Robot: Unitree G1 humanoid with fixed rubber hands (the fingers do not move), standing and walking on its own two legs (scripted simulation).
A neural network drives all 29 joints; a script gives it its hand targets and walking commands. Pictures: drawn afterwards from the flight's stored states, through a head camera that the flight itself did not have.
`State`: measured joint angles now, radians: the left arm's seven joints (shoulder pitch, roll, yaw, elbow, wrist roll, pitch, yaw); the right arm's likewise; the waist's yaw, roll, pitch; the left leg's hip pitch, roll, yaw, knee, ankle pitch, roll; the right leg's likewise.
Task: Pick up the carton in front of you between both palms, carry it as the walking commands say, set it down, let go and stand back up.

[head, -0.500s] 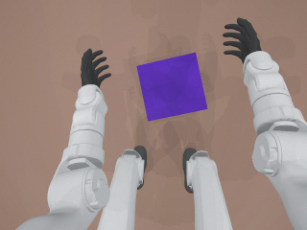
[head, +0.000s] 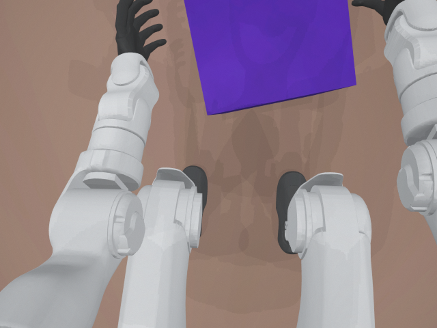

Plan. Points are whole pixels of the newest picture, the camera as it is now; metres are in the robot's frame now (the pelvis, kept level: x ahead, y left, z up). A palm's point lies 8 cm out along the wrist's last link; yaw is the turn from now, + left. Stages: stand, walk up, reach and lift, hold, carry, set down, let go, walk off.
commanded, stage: reach and lift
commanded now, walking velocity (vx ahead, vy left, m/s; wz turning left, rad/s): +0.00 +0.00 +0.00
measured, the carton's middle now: (262, 47) +0.52 -0.05 -0.28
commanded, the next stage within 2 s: none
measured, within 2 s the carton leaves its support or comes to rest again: leaves its support in 0.90 s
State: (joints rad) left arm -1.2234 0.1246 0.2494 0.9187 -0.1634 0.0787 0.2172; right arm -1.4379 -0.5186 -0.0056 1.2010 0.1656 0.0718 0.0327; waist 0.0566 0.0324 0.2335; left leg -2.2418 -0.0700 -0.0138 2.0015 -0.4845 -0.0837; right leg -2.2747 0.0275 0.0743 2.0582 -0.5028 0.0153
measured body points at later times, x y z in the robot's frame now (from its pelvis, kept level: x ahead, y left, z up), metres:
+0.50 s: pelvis +0.01 +0.00 -0.03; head +0.37 -0.06 +0.23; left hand +0.53 +0.14 -0.20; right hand +0.56 -0.21 -0.22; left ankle +0.14 +0.13 -0.37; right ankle +0.12 -0.12 -0.37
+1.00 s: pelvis +0.01 +0.00 -0.04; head +0.35 -0.07 +0.25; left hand +0.54 +0.11 -0.18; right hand +0.56 -0.19 -0.20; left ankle +0.14 +0.13 -0.37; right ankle +0.12 -0.12 -0.37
